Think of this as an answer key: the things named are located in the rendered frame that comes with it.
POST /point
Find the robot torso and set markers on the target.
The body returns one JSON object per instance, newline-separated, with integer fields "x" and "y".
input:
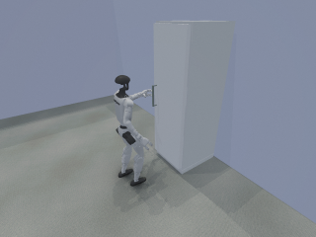
{"x": 119, "y": 107}

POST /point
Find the right robot forearm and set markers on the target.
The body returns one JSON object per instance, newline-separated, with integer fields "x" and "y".
{"x": 132, "y": 130}

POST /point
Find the robot left foot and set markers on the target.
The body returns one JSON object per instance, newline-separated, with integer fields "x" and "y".
{"x": 127, "y": 172}

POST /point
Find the left robot forearm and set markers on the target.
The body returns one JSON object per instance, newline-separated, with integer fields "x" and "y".
{"x": 136, "y": 96}

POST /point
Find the robot left hand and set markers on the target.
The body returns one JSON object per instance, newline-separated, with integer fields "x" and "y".
{"x": 144, "y": 93}

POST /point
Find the robot right upper arm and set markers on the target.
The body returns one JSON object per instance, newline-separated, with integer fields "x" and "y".
{"x": 128, "y": 105}

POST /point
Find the robot right hand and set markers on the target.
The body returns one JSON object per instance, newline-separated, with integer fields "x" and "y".
{"x": 144, "y": 142}

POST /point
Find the fridge door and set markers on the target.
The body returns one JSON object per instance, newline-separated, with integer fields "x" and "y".
{"x": 171, "y": 65}

